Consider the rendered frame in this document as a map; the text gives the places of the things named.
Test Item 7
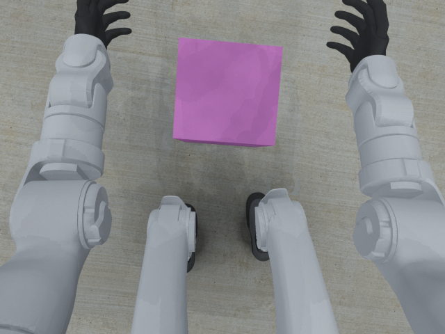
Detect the left robot upper arm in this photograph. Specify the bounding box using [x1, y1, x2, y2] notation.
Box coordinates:
[0, 180, 112, 334]

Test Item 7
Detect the robot left forearm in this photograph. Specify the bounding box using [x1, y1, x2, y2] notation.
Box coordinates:
[9, 33, 113, 245]

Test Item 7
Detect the robot right forearm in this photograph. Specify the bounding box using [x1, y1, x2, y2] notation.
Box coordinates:
[346, 55, 445, 206]

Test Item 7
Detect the robot left hand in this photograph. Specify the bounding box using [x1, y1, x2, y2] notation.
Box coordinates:
[74, 0, 132, 50]

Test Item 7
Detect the carton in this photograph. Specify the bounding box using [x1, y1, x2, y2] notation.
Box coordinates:
[173, 38, 283, 147]

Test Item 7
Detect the right robot thigh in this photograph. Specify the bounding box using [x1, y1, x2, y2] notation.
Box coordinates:
[255, 197, 339, 334]

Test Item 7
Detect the robot right hand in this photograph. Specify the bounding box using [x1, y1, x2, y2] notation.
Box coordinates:
[326, 0, 389, 73]

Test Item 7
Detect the right robot upper arm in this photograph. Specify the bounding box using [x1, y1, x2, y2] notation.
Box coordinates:
[353, 197, 445, 334]

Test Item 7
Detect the left robot shin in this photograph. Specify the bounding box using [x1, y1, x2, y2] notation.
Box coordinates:
[147, 196, 192, 261]

